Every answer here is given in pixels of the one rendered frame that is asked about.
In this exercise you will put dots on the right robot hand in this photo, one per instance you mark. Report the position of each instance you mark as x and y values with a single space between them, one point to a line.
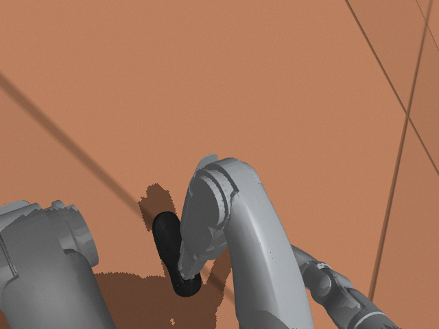
303 258

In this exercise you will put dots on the right robot foot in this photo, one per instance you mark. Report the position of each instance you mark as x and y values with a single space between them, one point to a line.
167 237

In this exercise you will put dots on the right robot arm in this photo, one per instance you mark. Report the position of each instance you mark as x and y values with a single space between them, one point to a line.
347 307

